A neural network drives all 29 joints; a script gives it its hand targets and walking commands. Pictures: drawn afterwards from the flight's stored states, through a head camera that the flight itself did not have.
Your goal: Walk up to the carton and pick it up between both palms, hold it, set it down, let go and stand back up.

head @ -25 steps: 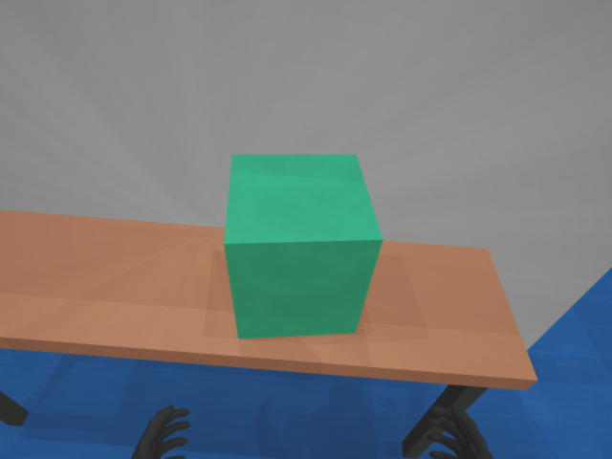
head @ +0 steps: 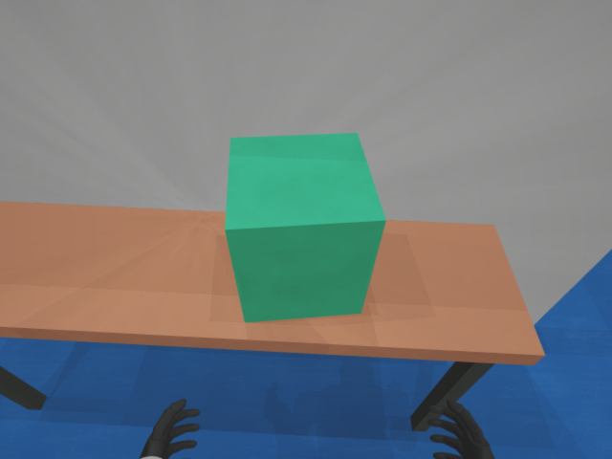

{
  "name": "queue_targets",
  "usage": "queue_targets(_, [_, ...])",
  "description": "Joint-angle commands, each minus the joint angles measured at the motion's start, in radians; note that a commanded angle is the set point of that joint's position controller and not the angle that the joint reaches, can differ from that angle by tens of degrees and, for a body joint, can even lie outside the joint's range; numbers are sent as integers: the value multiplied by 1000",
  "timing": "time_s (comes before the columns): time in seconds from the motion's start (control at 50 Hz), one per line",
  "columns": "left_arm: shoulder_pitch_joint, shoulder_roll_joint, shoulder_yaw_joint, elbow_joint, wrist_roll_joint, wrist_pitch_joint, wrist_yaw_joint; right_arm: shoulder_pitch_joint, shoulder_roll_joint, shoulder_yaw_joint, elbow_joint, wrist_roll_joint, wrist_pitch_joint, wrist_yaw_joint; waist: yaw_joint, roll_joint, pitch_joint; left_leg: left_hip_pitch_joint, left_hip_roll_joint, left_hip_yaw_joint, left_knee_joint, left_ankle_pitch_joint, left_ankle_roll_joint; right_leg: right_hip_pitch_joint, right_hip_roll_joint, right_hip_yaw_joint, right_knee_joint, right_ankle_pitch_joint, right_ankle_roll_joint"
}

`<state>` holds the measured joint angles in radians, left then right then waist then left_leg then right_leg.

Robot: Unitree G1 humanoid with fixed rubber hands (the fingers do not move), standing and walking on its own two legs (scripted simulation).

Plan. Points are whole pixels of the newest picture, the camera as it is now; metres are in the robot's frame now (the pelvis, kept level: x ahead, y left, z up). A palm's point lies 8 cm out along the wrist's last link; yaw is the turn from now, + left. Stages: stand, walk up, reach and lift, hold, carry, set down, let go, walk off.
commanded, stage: set down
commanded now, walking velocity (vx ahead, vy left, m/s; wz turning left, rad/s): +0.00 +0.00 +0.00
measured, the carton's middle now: (299, 230) +0.48 +0.03 -0.01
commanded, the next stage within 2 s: let go in 1.08 s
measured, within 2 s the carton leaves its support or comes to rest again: neither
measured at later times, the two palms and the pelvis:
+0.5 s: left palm out of the picture +0.13 +0.21 -0.11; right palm out of the picture +0.13 -0.20 -0.12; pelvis -0.03 +0.00 +0.00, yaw +0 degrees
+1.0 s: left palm out of the picture +0.14 +0.21 -0.14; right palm out of the picture +0.13 -0.20 -0.14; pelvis -0.03 +0.00 -0.01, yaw +0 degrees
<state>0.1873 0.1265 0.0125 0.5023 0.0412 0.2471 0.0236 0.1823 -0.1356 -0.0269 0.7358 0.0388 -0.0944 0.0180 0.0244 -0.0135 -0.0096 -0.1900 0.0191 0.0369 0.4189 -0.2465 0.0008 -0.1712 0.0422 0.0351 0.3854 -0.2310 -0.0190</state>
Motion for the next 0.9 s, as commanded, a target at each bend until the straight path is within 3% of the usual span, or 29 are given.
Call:
queue_targets(0.0, [-127, 77, 20, -112, 2, 8, 6, -98, -92, -49, -79, -24, 0, -1, -5, 9, -111, 76, -2, 0, -24, 296, -43, -50, -13, -1, -48, 231, 15])
queue_targets(0.2, [-193, 94, 17, -91, 6, 123, 10, -166, -61, -61, -38, -46, 77, -18, -5, 31, -124, 58, 6, 4, -22, 239, -35, -52, -29, -7, -43, 178, 9])
queue_targets(0.5, [-298, 104, 25, -54, 11, 260, 15, -251, -31, -82, -1, -85, 169, -33, -12, 15, -126, 14, 21, 12, -24, 115, -22, -44, -53, -7, -18, 107, 6])
queue_targets(0.88, [-393, 100, 82, 38, 63, 360, 7, -357, -46, -95, 136, -83, 206, -40, -17, 22, -244, -27, 34, 0, 60, 173, -25, -75, -66, -5, 58, 185, -6])
